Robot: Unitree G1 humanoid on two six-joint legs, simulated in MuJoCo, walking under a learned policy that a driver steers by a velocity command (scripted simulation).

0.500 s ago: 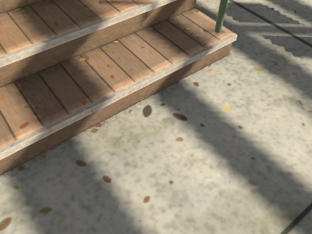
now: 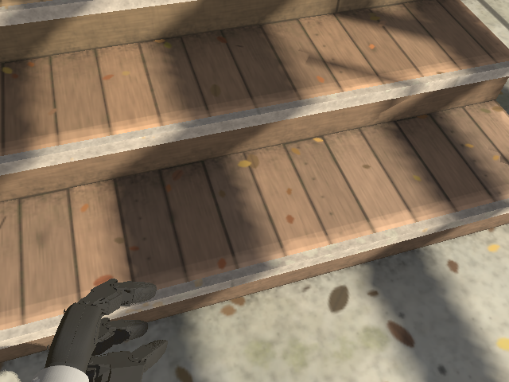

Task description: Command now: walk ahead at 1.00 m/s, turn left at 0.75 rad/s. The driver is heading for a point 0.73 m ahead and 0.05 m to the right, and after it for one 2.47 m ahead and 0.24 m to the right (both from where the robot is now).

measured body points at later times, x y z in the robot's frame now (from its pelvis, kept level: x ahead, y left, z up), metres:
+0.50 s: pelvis +0.42 -0.04 +0.01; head +0.45 -0.03 +0.46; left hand +0.29 +0.19 -0.13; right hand +0.72 -0.16 -0.05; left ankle +0.47 +0.05 -0.72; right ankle +0.26 -0.16 -0.71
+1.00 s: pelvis +0.74 -0.03 +0.15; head +0.76 -0.02 +0.60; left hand +0.72 +0.21 +0.00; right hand +0.93 -0.26 +0.04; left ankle +0.70 +0.15 -0.36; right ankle +0.81 -0.07 -0.57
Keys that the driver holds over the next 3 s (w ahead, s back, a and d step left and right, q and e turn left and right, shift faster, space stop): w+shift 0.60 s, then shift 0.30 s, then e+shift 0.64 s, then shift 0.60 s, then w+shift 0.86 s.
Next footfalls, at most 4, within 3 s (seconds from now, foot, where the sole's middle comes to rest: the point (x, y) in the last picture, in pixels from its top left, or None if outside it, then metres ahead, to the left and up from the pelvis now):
0.08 right None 0.29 -0.16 -0.77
0.52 left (204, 366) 0.49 0.06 -0.77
0.80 right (238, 208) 0.85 -0.07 -0.60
1.54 left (130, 112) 1.08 0.20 -0.44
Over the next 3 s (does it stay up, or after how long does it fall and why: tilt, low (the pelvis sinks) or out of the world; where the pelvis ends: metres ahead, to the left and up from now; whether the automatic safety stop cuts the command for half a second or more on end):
stays up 1.30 0.10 0.33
